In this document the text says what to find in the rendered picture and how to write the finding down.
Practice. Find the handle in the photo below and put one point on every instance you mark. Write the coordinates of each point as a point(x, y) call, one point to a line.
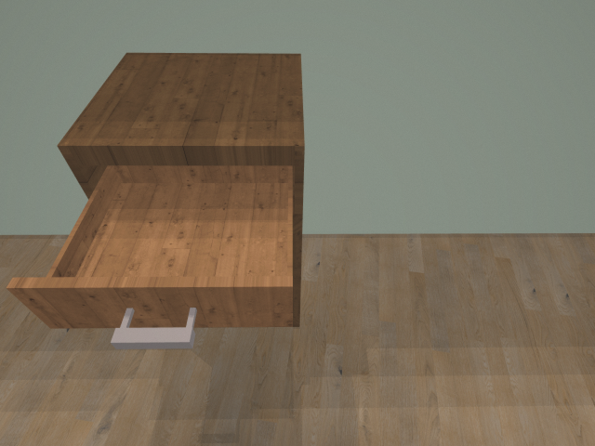
point(153, 338)

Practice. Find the drawer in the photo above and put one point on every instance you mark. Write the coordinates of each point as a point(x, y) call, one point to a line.
point(162, 239)

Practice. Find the cabinet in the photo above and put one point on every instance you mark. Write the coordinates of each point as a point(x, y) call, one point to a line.
point(196, 109)

